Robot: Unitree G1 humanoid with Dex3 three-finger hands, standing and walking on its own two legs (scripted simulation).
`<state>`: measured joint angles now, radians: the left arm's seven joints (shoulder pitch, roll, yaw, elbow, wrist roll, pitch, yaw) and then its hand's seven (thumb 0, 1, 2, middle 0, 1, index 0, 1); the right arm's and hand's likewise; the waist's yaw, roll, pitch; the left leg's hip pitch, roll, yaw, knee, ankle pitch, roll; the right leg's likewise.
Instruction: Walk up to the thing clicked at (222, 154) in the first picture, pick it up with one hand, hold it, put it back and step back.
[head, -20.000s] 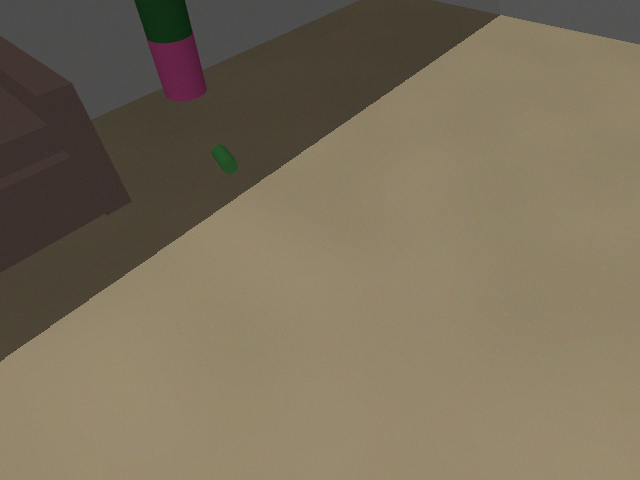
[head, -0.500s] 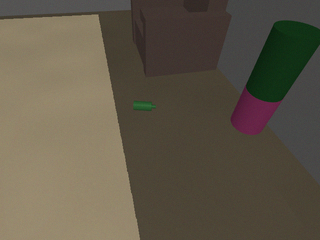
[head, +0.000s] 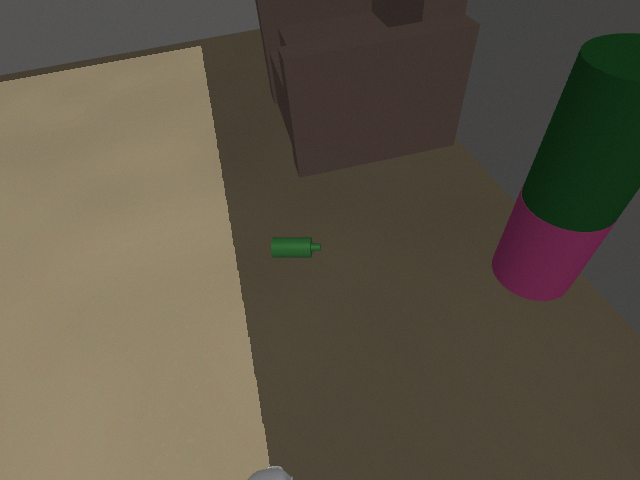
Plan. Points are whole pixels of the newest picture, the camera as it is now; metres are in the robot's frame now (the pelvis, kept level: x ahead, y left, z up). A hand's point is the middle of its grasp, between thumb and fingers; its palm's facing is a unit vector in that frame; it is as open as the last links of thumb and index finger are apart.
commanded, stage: walk up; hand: left
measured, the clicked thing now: (296, 247) +1.10 +0.21 -0.73
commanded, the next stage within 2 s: none
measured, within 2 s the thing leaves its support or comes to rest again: neither
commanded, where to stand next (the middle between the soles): +0.71 -0.01 m, yaw +0 degrees
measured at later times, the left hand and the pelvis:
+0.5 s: hand (181, 389) +0.29 +0.27 -0.14, palm faces -0.09 -0.93 -0.35, open 7.4 cm; pelvis +0.22 +0.00 -0.01, yaw -1 degrees
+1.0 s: hand (214, 322) +0.42 +0.25 -0.15, palm faces +0.03 -0.93 -0.38, open 7.4 cm; pelvis +0.42 -0.03 -0.01, yaw +2 degrees
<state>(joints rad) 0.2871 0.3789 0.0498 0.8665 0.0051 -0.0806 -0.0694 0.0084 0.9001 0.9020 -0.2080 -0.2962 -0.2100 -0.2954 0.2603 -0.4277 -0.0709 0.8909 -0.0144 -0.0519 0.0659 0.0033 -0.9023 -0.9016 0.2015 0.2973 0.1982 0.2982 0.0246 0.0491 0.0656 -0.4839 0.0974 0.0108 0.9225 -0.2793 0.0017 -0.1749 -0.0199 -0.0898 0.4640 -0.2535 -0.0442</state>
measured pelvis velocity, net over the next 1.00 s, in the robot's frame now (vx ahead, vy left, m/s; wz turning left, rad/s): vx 0.42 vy -0.03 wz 0.04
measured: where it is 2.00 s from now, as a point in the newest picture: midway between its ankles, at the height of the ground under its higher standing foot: (358, 360)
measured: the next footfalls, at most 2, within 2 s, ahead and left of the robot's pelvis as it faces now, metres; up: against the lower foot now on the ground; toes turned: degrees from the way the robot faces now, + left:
left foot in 0.18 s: +0.25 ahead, +0.14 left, +0.00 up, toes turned +6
right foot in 0.56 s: +0.40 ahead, -0.15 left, +0.00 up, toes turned -6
